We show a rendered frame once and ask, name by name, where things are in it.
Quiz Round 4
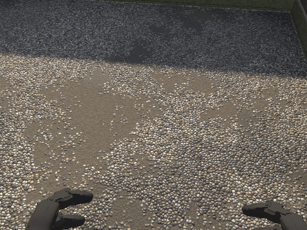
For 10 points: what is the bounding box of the right robot hand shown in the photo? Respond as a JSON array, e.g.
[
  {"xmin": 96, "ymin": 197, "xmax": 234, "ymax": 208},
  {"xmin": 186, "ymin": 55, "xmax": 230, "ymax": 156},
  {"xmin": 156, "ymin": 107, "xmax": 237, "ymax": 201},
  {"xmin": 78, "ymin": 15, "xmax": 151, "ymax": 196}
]
[{"xmin": 242, "ymin": 200, "xmax": 307, "ymax": 230}]

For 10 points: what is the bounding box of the left robot hand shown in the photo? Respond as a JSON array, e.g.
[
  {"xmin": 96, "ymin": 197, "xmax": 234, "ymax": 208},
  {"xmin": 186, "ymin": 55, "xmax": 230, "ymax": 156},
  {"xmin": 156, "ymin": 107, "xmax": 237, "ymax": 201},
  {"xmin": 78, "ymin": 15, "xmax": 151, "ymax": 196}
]
[{"xmin": 25, "ymin": 187, "xmax": 98, "ymax": 230}]

